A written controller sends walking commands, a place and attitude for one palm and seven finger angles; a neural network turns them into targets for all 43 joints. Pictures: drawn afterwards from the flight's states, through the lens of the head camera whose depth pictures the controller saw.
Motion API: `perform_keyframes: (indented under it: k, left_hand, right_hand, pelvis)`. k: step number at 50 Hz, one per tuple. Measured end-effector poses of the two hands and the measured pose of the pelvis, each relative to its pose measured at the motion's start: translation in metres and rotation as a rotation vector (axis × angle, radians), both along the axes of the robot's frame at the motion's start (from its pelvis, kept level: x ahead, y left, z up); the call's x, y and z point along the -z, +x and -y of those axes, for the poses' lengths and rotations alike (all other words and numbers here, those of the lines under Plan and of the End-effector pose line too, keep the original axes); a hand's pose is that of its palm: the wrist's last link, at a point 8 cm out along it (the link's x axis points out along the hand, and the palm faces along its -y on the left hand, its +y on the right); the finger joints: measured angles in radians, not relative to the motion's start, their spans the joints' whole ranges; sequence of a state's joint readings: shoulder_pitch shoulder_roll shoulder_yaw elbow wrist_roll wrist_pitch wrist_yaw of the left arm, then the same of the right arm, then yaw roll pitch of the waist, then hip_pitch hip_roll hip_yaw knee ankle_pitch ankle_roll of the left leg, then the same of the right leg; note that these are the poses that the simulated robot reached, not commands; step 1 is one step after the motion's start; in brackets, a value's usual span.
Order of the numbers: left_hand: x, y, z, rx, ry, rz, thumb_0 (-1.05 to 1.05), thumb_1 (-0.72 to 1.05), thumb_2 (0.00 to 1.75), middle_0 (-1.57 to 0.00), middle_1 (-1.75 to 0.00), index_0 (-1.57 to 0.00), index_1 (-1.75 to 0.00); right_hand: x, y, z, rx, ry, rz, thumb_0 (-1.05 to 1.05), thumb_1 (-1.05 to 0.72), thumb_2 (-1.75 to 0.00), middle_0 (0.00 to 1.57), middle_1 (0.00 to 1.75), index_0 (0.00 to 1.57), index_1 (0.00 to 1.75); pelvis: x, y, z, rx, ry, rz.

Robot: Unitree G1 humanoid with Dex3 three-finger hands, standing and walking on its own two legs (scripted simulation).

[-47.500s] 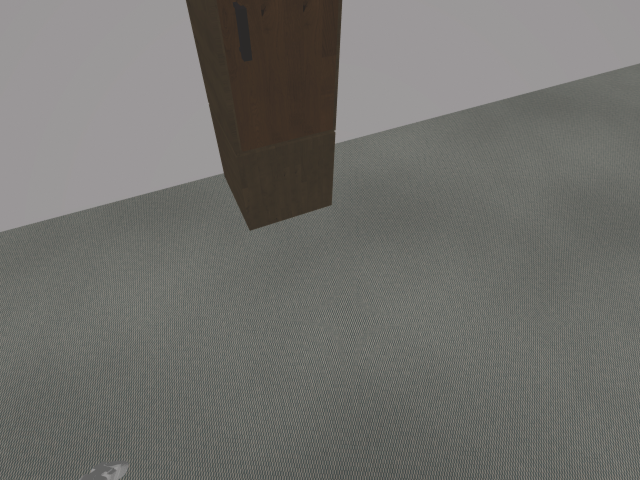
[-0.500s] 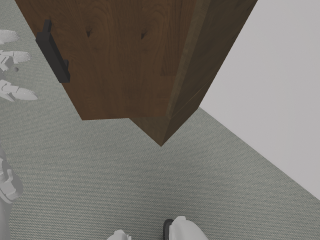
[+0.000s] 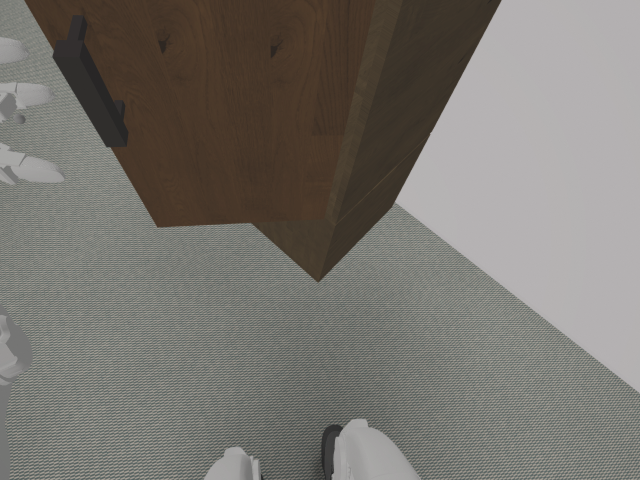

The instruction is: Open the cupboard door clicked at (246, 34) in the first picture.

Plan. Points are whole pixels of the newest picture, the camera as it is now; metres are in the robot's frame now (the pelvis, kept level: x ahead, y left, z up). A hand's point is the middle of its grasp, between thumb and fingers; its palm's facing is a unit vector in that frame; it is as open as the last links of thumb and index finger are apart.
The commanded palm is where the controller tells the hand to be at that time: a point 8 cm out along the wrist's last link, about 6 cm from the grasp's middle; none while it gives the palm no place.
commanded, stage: slide the fingers in behind the handle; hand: left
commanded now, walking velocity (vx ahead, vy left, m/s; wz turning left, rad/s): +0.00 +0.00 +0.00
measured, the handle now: (98, 85) +0.56 +0.22 +0.10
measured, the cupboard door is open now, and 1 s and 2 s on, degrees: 48 48 48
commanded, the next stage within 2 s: close the thumb around the handle in 1.66 s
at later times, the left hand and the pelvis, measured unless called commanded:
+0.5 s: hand (52, 116) +0.50 +0.26 +0.10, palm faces +0.00 -1.00 -0.01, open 14.0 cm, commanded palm +0.47 +0.30 +0.10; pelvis +0.00 +0.01 +0.00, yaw -1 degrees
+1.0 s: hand (80, 123) +0.50 +0.23 +0.10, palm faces +0.01 -1.00 -0.01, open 14.0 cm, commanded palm +0.47 +0.27 +0.10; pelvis +0.01 +0.00 +0.00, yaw +0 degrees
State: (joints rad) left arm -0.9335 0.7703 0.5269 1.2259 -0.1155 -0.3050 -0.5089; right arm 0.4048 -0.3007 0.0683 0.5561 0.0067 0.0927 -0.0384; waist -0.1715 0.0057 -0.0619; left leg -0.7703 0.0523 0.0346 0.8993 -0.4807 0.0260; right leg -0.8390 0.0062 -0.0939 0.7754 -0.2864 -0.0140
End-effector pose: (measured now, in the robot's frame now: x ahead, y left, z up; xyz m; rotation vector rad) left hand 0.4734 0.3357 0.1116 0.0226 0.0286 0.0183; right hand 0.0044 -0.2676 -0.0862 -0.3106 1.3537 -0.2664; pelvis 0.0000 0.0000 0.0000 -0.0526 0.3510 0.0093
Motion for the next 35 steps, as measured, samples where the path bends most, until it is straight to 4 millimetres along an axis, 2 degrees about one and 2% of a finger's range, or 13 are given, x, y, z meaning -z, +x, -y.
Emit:
perform_keyframes:
  k: [6,12,24,35]
  left_hand:
    - [0.001,-0.001,-0.002,0.005,-0.001,0.006,-0.02,-0.50,0.30,-0.30,-1.20,-0.30,-1.20]
    - [0.004,0.001,0.005,0.022,-0.020,0.008,-0.02,-0.50,0.30,-0.30,-1.20,-0.30,-1.20]
    - [0.007,0.010,0.025,0.023,-0.016,0.016,-0.02,-0.50,0.30,-0.30,-1.20,-0.30,-1.20]
    - [0.007,0.005,0.035,0.014,-0.018,0.026,-0.02,-0.50,0.30,-0.30,-1.20,-0.30,-1.20]
  right_hand:
    - [-0.002,-0.023,0.000,0.024,-0.004,-0.055,0.00,-0.90,-0.90,0.20,0.30,0.20,0.30]
    - [-0.004,-0.032,-0.003,0.031,-0.007,-0.075,0.00,-0.90,-0.90,0.20,0.30,0.20,0.30]
    - [-0.001,-0.011,-0.013,0.029,0.014,-0.010,0.00,-0.90,-0.90,0.20,0.30,0.20,0.30]
    - [0.003,0.011,-0.020,0.011,0.049,0.031,0.00,-0.90,-0.90,0.20,0.30,0.20,0.30]
  pelvis:
    - [0.001,-0.003,0.000,0.003,-0.001,-0.005]
    - [0.000,-0.004,-0.002,0.002,-0.003,-0.005]
    - [-0.001,0.002,-0.009,0.009,-0.004,-0.001]
    - [-0.004,0.009,-0.009,0.007,-0.002,0.013]
